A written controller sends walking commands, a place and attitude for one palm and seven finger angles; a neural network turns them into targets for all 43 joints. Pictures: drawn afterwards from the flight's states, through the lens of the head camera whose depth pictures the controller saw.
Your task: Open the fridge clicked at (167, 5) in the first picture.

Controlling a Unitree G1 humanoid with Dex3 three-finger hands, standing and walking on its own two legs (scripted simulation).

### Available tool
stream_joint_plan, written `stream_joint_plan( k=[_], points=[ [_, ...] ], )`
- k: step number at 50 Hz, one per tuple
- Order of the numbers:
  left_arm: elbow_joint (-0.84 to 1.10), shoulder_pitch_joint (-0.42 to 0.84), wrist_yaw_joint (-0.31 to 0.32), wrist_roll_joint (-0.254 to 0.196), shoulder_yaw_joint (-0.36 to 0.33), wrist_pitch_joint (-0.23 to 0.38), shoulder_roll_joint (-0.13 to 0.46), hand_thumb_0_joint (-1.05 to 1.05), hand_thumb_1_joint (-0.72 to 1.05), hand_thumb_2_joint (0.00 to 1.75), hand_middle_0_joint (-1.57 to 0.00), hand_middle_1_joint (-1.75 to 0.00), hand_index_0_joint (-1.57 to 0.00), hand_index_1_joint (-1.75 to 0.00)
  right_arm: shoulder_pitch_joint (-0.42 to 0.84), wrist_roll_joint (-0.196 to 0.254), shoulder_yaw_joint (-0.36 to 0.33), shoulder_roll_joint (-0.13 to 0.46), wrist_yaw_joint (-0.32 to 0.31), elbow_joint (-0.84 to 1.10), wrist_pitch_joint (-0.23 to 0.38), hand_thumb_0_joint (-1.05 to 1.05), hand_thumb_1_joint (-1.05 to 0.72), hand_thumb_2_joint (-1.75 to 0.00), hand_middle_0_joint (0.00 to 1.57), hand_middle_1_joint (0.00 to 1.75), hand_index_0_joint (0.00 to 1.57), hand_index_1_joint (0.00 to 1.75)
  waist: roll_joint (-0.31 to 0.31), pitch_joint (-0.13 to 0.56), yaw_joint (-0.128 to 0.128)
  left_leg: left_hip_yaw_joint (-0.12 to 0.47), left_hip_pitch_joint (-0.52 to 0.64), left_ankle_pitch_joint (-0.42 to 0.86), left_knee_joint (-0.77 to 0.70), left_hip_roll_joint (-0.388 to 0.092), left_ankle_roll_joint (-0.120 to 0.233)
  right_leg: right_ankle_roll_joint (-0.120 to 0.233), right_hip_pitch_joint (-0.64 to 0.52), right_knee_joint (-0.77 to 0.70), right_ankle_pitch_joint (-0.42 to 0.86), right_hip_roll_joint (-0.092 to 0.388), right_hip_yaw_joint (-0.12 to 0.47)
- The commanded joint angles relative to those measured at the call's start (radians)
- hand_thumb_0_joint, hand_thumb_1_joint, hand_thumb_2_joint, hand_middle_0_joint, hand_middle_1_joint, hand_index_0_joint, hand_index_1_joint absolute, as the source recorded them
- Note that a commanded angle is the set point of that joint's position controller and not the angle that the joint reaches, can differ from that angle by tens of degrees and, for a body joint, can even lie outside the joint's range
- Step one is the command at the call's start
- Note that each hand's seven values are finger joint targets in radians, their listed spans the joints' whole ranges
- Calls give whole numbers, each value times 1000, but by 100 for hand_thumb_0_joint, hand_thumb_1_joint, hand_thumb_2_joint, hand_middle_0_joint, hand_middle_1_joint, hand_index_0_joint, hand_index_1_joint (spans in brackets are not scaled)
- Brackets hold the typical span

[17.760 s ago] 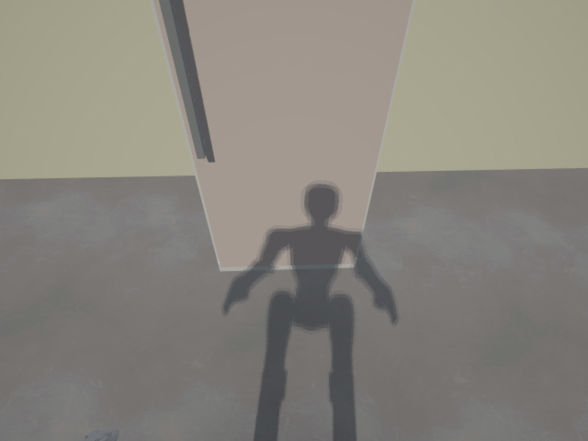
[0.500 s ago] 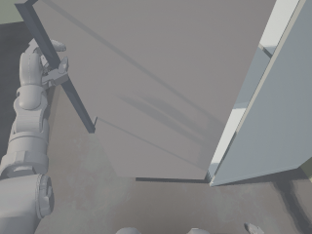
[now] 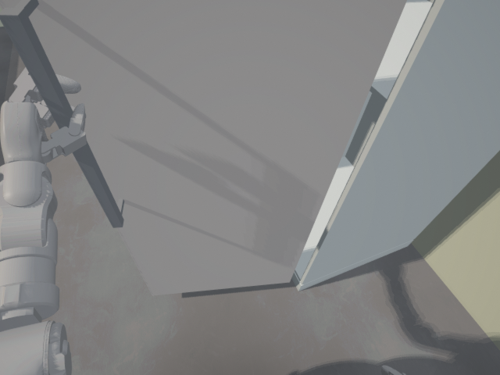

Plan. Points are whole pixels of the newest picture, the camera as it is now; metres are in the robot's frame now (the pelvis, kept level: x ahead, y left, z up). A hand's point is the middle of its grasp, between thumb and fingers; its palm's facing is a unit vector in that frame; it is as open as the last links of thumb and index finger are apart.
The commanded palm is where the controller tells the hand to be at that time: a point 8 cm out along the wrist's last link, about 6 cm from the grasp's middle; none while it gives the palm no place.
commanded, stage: stop walking and hold the door back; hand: left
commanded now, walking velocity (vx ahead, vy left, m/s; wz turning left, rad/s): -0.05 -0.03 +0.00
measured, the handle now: (85, 143) +0.46 +0.27 +0.12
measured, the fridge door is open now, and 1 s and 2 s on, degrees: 74 73 73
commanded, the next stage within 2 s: loosen the grip on the handle in 0.80 s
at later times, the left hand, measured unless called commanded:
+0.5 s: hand (75, 140) +0.40 +0.24 +0.18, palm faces +0.30 -0.92 -0.24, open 5.7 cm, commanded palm +0.36 +0.32 +0.16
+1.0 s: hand (75, 123) +0.43 +0.25 +0.18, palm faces +0.23 -0.95 -0.20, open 5.8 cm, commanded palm +0.37 +0.30 +0.18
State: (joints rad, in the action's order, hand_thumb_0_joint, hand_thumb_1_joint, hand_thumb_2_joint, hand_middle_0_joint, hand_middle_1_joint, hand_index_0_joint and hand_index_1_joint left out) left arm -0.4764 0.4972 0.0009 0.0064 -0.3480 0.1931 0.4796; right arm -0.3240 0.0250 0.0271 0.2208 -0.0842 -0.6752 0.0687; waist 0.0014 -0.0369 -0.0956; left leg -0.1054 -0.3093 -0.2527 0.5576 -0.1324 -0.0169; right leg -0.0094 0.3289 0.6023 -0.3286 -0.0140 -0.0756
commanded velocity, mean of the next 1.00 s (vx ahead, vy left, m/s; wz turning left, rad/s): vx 0.00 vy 0.00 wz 0.00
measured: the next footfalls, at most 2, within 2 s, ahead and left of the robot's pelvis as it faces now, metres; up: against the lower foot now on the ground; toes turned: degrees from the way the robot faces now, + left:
right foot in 0.04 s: +0.04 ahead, -0.12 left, +0.00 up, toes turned -5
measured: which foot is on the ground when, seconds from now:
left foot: down 0.00-1.00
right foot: up 0.00-0.02, down 0.04-1.00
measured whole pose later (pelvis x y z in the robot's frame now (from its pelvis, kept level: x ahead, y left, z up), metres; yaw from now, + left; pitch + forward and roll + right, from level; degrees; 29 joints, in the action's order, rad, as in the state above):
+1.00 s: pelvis -0.03 +0.01 -0.01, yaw -1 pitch +2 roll +0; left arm -0.96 0.86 -0.08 0.08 -0.36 0.16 0.51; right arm -0.31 0.01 0.01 0.25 -0.07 -0.72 0.11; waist -0.03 -0.01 -0.07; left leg -0.07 -0.38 -0.20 0.55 -0.05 0.00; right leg -0.01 0.36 0.54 -0.22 0.04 -0.05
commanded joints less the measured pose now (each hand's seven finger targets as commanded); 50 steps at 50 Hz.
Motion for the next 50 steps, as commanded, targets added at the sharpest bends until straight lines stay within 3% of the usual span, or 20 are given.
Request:
stream_joint_plan(
  k=[1,3,5,7,9,12,14,17,21,26,28,31,37,44,45,46,47,48,49,50],
  points=[
    [245,261,66,-3,-206,45,419,0,90,90,-45,-140,-45,-140,68,-4,-69,190,-15,137,29,0,-90,-90,20,30,20,30,144,317,63,72,21,390,64,-60,23,46,-265,-138,393,101,73],
    [155,169,79,-9,-258,30,456,0,90,90,-45,-140,-45,-140,52,7,-66,176,-17,130,22,0,-90,-90,20,30,20,30,19,335,63,35,-43,281,105,9,-3,78,-336,-95,729,186,121],
    [179,230,77,-27,-250,12,448,0,90,90,-45,-140,-45,-140,102,16,-61,163,-21,135,19,0,-90,-90,20,30,20,30,-155,330,88,57,-106,-39,171,56,-6,110,-356,-115,827,237,194],
    [134,247,78,-37,-213,-2,415,0,90,90,-45,-140,-45,-140,107,12,-44,156,-32,112,15,0,-90,-90,20,30,20,30,-84,293,80,81,-51,-74,69,61,3,99,-279,-143,661,240,174],
    [151,276,80,-34,-204,9,410,0,90,90,-45,-140,-45,-140,113,6,-42,169,-40,112,15,0,-90,-90,20,30,20,30,-59,313,82,97,73,208,-44,34,17,43,-213,-121,470,168,100],
    [160,247,81,-32,-201,29,410,0,90,90,-45,-140,-45,-140,152,3,-44,181,-42,123,2,0,-90,-90,20,30,20,30,145,266,93,189,83,336,-115,-58,63,-6,-149,-86,240,62,40],
    [191,227,81,-31,-173,33,362,0,90,90,-45,-140,-45,-140,153,4,-47,177,-35,147,2,0,-90,-90,20,30,20,30,104,286,97,203,48,337,-105,-66,68,-3,-194,-89,216,51,46],
    [185,161,86,-36,-200,25,384,0,90,90,-45,-140,-45,-140,139,8,-59,181,-33,150,-4,0,-90,-90,20,30,20,30,46,303,91,117,34,243,-53,-6,32,13,-218,-140,290,102,86],
    [136,270,89,-31,-164,20,376,0,90,90,-45,-140,-45,-140,132,6,-57,180,-36,135,0,0,-90,-90,20,30,20,30,-11,288,85,90,48,155,-16,28,20,26,-158,-187,247,147,127],
    [21,364,88,-23,-135,20,385,0,90,90,-45,-140,-45,-140,116,7,-58,196,-45,102,-1,0,-90,-90,20,30,20,30,-6,252,84,109,56,108,-33,23,31,16,-100,-214,113,139,119],
    [4,389,84,-24,-102,19,361,0,90,90,-45,-140,-45,-140,115,7,-57,197,-48,97,-2,0,-90,-90,20,30,20,30,28,251,85,126,57,127,-59,10,38,8,-106,-200,113,121,101],
    [-63,420,82,-18,-108,20,384,0,90,90,-45,-140,-45,-140,103,8,-57,203,-48,88,-3,0,-90,-90,20,30,20,30,-17,252,88,127,22,112,-48,17,36,9,-125,-203,92,128,105],
    [-124,444,76,-20,-87,20,384,0,90,90,-45,-140,-45,-140,90,12,-57,209,-51,78,-4,0,-90,-90,20,30,20,30,-4,249,83,133,23,114,-61,16,36,12,-126,-204,82,132,101],
    [-154,413,73,-16,-131,28,422,0,90,90,-45,-140,-45,-140,86,9,-53,206,-48,84,-7,0,-90,-90,20,30,20,30,-24,266,92,129,-1,126,-53,15,34,10,-153,-189,117,136,102],
    [28,1311,15,107,-257,83,761,0,90,90,-45,-140,-45,-140,16,-21,-116,189,-15,86,43,0,-90,-90,20,30,20,30,-137,230,89,-2,-10,48,16,40,42,34,-175,-243,196,131,143],
    [-376,1037,-45,119,-101,-6,438,0,78,84,-45,-140,-45,-140,69,-35,-96,213,0,91,93,0,-90,-90,20,30,20,30,-65,467,2,21,41,199,-149,123,45,69,-132,-112,290,10,23],
    [-251,902,-72,66,-47,-2,343,0,66,78,-45,-140,-45,-140,-5,-7,-114,231,8,115,120,0,-90,-90,20,30,20,30,44,524,41,47,131,201,-109,118,18,72,-99,-102,205,7,-17],
    [-395,759,-70,78,-125,8,340,0,54,73,-45,-140,-45,-140,-11,-11,-98,217,14,43,119,0,-90,-90,20,30,20,30,130,412,51,62,157,122,-103,121,13,59,14,-114,156,1,-1],
    [-313,686,-55,56,-120,44,339,0,42,67,-45,-140,-45,-140,19,-24,-87,218,21,69,114,0,-90,-90,20,30,20,30,147,342,77,78,113,41,-111,117,17,53,20,-133,116,13,12],
    [-221,684,-39,63,-94,85,327,0,30,61,-45,-140,-45,-140,40,-28,-86,212,26,92,115,0,-90,-90,20,30,20,30,135,333,74,75,98,-21,-120,110,25,51,28,-134,74,16,20]
  ],
)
